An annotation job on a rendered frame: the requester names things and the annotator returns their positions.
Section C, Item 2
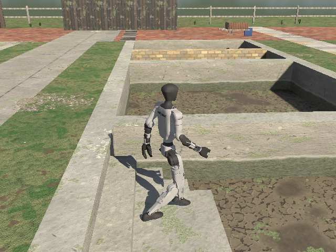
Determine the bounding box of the humanoid robot torso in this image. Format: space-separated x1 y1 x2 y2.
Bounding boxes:
157 105 177 158

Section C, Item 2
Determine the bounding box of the robot right hand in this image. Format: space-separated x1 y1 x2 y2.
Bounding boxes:
199 147 211 158

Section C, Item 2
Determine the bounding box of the robot left hand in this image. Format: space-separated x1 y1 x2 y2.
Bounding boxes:
142 143 152 159

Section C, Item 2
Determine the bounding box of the left robot upper arm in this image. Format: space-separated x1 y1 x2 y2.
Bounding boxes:
145 101 163 128

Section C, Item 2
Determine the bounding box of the robot left forearm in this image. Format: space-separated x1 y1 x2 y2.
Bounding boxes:
144 124 152 144

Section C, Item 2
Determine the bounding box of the right robot upper arm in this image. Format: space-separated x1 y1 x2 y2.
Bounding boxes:
172 110 183 141

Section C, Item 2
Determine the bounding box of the humanoid robot head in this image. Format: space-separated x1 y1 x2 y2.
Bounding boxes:
160 83 179 109

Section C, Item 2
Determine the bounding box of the robot right forearm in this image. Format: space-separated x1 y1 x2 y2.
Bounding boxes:
179 134 202 152

